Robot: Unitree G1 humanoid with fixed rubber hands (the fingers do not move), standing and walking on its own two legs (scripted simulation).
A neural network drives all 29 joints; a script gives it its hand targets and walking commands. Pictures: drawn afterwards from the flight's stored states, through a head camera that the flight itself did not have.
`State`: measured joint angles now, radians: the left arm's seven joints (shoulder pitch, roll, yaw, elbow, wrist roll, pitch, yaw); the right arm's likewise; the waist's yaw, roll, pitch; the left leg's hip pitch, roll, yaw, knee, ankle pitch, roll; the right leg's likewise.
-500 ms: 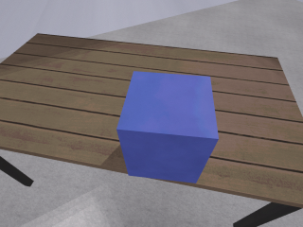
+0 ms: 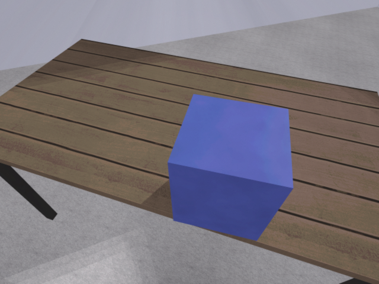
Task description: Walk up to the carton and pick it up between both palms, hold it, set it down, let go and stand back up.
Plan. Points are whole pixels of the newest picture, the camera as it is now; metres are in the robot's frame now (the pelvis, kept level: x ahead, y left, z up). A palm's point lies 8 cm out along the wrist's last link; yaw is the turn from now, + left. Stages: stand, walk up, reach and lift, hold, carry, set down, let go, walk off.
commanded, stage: walk up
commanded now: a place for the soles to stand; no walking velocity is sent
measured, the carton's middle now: (226, 169) +0.38 -0.06 +0.03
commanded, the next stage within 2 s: reach and lift in 0.52 s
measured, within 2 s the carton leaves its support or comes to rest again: neither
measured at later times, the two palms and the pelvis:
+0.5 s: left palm out of the picture +0.01 +0.26 -0.14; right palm out of the picture +0.05 -0.26 -0.13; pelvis +0.00 +0.00 +0.00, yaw +1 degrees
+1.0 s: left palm out of the picture +0.13 +0.20 -0.11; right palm out of the picture +0.09 -0.30 -0.09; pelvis -0.03 -0.03 -0.01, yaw -9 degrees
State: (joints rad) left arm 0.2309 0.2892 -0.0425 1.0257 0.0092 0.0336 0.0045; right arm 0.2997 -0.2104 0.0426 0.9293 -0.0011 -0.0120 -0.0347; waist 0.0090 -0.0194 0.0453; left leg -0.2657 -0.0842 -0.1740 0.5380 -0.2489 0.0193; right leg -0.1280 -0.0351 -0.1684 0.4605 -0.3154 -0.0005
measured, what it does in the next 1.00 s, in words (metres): stands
